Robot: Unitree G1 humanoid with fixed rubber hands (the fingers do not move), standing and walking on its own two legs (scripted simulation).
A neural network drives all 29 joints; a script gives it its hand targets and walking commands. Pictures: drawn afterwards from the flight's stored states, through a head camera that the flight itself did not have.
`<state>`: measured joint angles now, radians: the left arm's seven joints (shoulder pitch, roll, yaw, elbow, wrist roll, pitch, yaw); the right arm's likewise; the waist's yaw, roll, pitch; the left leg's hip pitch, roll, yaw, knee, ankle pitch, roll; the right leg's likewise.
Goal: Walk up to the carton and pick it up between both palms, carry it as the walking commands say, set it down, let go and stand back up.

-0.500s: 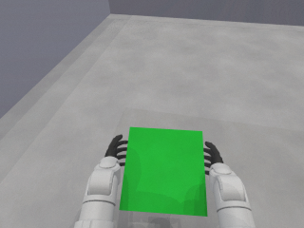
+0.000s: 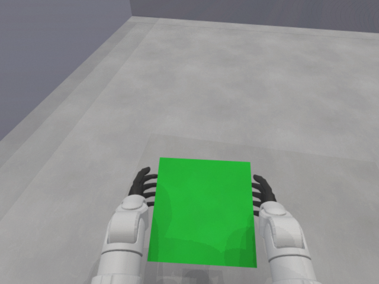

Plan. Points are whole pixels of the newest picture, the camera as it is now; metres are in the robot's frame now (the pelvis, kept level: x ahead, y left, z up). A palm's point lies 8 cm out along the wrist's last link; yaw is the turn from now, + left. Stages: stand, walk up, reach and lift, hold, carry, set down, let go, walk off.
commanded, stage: hold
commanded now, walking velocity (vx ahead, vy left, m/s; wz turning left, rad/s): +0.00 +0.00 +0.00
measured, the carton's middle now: (200, 216) +0.30 +0.01 -0.06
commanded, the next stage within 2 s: set down in 0.36 s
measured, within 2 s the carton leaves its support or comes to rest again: neither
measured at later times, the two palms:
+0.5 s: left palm (150, 180) +0.33 +0.12 +0.04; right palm (277, 199) +0.30 -0.16 +0.03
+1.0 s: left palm (160, 195) +0.34 +0.11 -0.05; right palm (271, 205) +0.33 -0.17 -0.05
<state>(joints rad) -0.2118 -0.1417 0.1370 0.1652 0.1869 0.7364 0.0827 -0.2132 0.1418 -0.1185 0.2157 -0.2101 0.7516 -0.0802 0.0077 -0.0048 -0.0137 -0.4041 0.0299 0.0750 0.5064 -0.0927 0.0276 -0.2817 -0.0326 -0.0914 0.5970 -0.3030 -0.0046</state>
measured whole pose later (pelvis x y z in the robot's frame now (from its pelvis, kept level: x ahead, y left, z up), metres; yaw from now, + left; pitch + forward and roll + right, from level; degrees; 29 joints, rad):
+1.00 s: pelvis +0.03 -0.02 -0.01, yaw -6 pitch +7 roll +0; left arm -0.32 -0.17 0.32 0.50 0.26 0.37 0.04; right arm -0.34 0.17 -0.27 0.58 -0.24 0.38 -0.10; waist 0.05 -0.05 0.00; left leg -0.54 -0.01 -0.05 0.62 -0.21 -0.02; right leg -0.44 0.07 0.06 0.67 -0.35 -0.04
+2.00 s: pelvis -0.01 +0.01 -0.15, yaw -7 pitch +30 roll -2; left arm -0.59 -0.13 0.30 0.58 0.12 0.17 0.18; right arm -0.70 0.01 -0.27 0.81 -0.06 0.14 -0.08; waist 0.02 -0.02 -0.07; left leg -1.49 -0.09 -0.09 1.37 -0.40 -0.01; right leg -1.37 0.11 0.06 1.42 -0.58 0.02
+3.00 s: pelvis -0.07 +0.01 -0.31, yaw -8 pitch +23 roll -2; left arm -1.05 0.05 0.33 0.41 -0.06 0.33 0.20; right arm -1.18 -0.16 -0.12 0.61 0.10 0.34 -0.19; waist 0.07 -0.01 0.53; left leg -1.87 -0.13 -0.10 1.91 -0.44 -0.08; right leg -1.75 0.19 0.03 2.01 -0.67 0.05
